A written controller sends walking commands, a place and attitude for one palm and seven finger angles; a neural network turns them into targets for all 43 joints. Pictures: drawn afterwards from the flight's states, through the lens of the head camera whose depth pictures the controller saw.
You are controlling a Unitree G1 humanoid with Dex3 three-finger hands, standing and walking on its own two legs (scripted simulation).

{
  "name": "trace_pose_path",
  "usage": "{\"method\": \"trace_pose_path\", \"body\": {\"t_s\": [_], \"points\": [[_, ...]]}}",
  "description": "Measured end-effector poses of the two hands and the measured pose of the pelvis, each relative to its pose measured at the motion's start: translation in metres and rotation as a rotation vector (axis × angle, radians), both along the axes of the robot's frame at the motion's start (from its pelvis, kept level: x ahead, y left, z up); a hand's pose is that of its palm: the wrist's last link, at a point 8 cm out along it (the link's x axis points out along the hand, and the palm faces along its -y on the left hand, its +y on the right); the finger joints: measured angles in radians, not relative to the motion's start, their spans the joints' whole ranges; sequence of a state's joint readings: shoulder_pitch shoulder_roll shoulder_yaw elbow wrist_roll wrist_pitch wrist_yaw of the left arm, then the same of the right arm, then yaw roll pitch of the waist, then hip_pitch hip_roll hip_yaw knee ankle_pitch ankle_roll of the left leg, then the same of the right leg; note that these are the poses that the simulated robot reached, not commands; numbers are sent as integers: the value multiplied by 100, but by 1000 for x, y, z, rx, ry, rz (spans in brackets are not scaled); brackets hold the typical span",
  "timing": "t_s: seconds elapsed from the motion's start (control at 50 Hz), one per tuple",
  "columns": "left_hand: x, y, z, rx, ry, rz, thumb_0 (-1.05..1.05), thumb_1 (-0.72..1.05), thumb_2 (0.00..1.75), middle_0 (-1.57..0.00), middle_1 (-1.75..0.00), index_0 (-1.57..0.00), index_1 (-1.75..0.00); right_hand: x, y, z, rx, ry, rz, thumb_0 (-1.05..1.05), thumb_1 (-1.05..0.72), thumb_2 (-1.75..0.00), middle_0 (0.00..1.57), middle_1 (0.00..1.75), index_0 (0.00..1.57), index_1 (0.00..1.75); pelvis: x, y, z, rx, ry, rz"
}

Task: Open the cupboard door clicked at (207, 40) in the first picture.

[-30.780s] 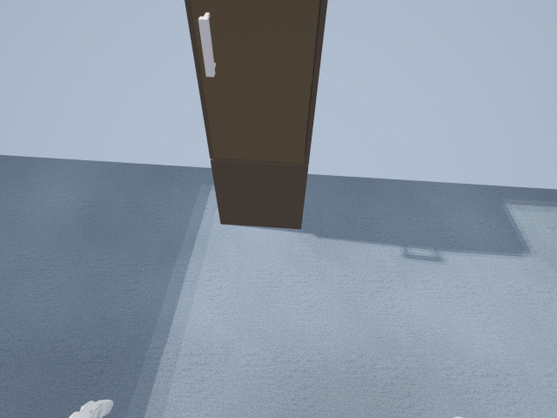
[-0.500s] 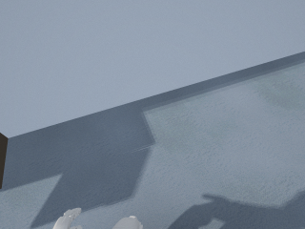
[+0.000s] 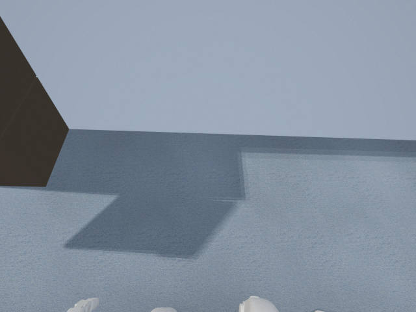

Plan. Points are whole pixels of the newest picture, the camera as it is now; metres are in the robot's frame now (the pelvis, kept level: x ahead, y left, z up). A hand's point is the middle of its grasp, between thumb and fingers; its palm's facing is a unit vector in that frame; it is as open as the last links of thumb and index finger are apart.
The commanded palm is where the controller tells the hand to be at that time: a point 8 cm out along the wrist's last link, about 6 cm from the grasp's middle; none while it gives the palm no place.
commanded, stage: turn to face it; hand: left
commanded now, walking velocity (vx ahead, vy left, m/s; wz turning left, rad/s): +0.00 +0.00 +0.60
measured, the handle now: out of the picture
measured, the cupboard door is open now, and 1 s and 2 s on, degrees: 51 51 51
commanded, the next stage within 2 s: take the last steps up to it in 1.54 s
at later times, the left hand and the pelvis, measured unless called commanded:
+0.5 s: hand out of the picture +0.01 +0.19 -0.19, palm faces +0.35 -0.91 -0.20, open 7.4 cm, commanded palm none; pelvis +0.01 -0.02 -0.02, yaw +20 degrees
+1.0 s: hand out of the picture +0.00 +0.16 -0.15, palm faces +0.59 -0.76 -0.27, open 7.4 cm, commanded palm none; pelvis +0.04 -0.05 +0.00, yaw +37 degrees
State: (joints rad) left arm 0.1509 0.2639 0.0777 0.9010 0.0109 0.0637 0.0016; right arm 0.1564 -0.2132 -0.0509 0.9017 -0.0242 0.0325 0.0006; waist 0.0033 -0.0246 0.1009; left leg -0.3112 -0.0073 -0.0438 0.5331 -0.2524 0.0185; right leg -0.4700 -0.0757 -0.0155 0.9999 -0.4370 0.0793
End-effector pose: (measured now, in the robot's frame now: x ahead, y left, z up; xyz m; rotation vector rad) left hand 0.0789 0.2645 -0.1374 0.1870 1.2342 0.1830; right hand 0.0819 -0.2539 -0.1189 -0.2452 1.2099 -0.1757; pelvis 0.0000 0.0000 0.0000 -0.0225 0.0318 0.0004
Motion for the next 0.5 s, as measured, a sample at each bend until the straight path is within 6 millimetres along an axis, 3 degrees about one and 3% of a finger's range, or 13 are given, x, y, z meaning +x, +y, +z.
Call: {"method": "trace_pose_path", "body": {"t_s": [0.14,0.2,0.28,0.4,0.5], "points": [[13,-19,15,50,-110,40,1,91,90,-20,-30,-20,-30,6,-20,-23,52,38,33,0,-90,-90,20,30,21,30,5,-27,-8,24,2,85],[3,-30,19,65,-120,68,1,90,90,-20,-30,-20,-30,16,-30,-29,60,52,58,0,-90,-90,20,29,21,30,5,-34,-9,26,-12,128],[-18,-42,21,45,-82,125,0,90,90,-20,-30,-20,-30,34,-32,-22,60,62,102,1,-90,-90,20,29,20,30,10,-36,-1,40,-15,187],[-54,-47,6,-14,-38,229,1,90,90,-20,-30,-20,-30,75,-13,-10,38,42,224,1,-91,-90,20,29,20,30,15,-31,0,58,-15,275],[-96,-31,-22,-44,24,335,1,90,90,-20,-30,-20,-30,115,19,-11,7,-44,340,0,-91,-90,20,29,20,30,15,-15,-18,38,-15,346]]}}
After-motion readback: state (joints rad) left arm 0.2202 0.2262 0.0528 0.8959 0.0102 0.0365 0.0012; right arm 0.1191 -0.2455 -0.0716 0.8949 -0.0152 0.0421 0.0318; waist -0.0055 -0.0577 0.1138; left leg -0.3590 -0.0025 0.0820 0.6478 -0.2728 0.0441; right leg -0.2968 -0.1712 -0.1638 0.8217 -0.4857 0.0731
